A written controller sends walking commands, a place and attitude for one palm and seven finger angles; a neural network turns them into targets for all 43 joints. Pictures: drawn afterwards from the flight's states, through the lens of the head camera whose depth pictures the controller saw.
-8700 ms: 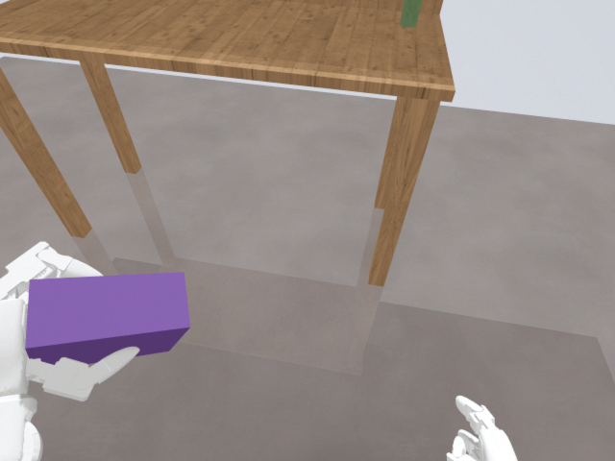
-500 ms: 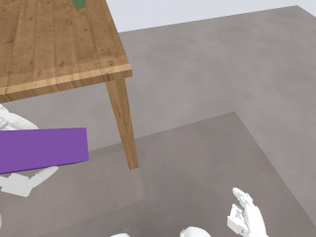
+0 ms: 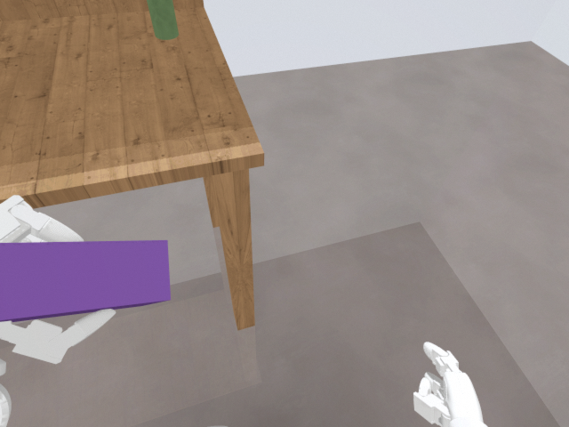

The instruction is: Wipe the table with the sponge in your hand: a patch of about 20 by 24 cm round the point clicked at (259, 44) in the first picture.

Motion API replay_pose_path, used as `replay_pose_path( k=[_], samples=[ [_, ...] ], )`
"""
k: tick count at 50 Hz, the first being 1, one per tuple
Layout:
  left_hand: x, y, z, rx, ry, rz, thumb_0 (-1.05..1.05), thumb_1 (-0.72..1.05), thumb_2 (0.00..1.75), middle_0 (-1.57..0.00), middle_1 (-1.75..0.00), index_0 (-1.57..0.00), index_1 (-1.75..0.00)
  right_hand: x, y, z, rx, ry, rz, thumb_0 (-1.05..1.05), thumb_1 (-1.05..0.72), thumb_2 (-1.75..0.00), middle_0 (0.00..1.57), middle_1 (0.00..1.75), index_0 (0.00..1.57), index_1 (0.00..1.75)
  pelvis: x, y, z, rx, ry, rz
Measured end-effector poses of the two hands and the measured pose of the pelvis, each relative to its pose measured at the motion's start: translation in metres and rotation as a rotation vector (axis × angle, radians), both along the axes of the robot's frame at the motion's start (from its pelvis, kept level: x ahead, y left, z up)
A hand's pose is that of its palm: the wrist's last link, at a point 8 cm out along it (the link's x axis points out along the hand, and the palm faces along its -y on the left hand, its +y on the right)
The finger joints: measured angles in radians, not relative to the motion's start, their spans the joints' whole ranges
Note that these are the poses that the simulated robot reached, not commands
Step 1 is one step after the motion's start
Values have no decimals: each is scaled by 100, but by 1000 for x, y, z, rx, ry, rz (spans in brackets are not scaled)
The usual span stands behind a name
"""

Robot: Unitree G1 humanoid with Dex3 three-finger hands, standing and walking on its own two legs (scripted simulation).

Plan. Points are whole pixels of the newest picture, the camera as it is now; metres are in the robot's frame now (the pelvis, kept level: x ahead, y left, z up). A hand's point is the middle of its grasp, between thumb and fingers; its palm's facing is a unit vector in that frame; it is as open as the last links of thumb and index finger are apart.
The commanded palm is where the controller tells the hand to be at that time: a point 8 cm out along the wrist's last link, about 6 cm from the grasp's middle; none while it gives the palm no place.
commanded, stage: come to a stop and stand still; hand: left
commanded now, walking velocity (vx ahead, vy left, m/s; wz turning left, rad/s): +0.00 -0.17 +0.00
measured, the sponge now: (110, 279) +0.23 +0.20 +0.15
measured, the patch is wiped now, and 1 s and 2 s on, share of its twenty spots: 0.00 0.00 0.00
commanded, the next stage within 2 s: look again from close up in 1.04 s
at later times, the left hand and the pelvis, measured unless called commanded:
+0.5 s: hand (52, 363) +0.15 +0.21 +0.17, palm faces +0.37 -0.84 -0.40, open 9.9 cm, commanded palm +0.09 +0.26 +0.19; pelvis -0.06 -0.02 +0.00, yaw +1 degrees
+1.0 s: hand (17, 426) +0.10 +0.22 +0.16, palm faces +0.40 -0.83 -0.38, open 9.9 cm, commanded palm +0.05 +0.26 +0.19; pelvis -0.11 -0.02 +0.01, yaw +0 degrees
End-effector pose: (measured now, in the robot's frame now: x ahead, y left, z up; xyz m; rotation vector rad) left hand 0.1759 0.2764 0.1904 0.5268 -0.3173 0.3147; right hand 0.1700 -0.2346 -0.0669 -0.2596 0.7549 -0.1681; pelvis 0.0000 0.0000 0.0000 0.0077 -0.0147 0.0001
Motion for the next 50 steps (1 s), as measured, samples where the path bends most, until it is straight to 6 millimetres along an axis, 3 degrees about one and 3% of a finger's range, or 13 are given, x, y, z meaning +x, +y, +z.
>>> replay_pose_path(
  k=[5, 10, 19, 26, 31, 41, 50],
  samples=[
    [-10, 11, 5, -28, 6, 37, -1, -47, 99, -75, -135, -77, -134, -12, 21, 9, 66, -19, 56, 1, -90, -90, 20, 30, 20, 30, -11, 0, 10, -39, 1, -4],
    [-26, -6, 1, -60, 50, 27, -1, -47, 99, -75, -135, -77, -134, -32, 26, 3, 123, -29, 71, 1, -90, -90, 20, 30, 20, 30, -25, -8, 10, -42, 3, -14],
    [-52, -34, -9, -66, 95, 28, -1, -47, 99, -75, -135, -77, -134, -83, -12, -23, 115, 56, 8, 1, -90, -90, 21, 30, 20, 30, -53, -27, 3, -17, -5, -14],
    [-71, -24, -11, -71, 50, 36, -1, -47, 99, -75, -135, -77, -134, -115, -38, -19, 4, 106, -45, 1, -90, -90, 20, 30, 20, 30, -67, -25, 2, -25, -11, 8],
    [-83, -18, -11, -62, 50, 57, -1, -47, 99, -75, -135, -77, -134, -120, -36, -9, -3, 64, -29, 1, -90, -90, 20, 30, 20, 30, -80, -26, 5, -16, -11, -3],
    [-109, -36, -13, -80, 49, 52, -1, -48, 100, -75, -135, -77, -134, -119, -21, -14, 73, -1, 31, 1, -90, -90, 20, 30, 20, 30, -101, -33, 2, -16, -14, -5],
    [-113, -22, -12, -87, 44, 59, -1, -48, 100, -75, -135, -77, -134, -137, -14, -11, 46, 30, 18, 1, -90, -90, 20, 30, 20, 30, -108, -24, 5, -29, -24, -4]
  ],
)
